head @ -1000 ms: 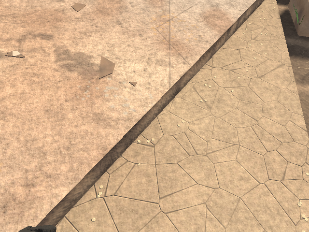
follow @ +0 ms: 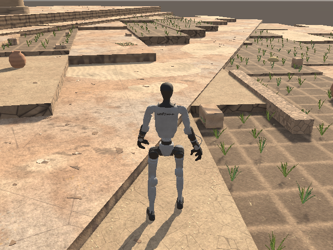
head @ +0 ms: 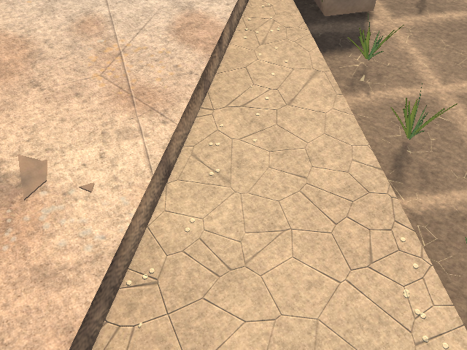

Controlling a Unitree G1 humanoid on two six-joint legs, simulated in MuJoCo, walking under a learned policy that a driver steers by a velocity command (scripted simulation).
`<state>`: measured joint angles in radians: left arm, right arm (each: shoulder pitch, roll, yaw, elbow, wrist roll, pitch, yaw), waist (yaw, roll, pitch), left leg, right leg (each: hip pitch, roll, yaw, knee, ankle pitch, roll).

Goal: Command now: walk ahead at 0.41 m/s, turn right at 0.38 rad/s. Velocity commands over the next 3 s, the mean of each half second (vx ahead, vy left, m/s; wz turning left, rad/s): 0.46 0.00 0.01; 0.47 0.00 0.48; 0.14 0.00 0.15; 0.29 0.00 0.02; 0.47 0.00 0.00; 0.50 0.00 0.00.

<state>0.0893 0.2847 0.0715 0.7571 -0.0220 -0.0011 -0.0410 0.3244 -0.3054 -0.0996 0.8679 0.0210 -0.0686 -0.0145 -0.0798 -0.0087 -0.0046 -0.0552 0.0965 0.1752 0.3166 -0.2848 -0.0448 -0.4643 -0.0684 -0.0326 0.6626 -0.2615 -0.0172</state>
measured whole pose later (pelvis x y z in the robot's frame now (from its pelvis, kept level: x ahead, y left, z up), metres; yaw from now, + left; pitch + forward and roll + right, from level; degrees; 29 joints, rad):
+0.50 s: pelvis +0.24 -0.06 -0.02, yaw +3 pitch +3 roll -1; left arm 0.35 0.27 0.05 0.87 0.00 -0.07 0.02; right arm 0.07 -0.26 -0.04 0.74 0.02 -0.08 0.07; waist 0.06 0.04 0.02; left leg -0.65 0.02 0.05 0.56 0.07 0.07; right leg 0.17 0.07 -0.14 0.16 -0.38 -0.05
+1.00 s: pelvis +0.55 -0.05 -0.02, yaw +20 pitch +2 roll +2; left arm 0.13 0.27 0.01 0.66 0.06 -0.06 -0.01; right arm 0.36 -0.30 -0.08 0.75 -0.02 -0.04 0.02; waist -0.06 -0.04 0.02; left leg -0.12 -0.14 -0.19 0.52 -0.41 0.05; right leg -0.48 -0.05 0.03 0.53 -0.06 0.03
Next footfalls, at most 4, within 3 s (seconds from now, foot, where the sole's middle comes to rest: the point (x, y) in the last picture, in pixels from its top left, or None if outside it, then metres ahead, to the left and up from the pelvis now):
0.06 right None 0.10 -0.14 -0.78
0.56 left None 0.46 0.04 -0.78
1.00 right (260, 268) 0.74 -0.11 -0.78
1.36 left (201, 302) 0.65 0.08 -0.78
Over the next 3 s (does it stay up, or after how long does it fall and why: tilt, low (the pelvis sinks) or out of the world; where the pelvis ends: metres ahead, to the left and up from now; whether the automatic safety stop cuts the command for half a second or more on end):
stays up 1.33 0.15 0.11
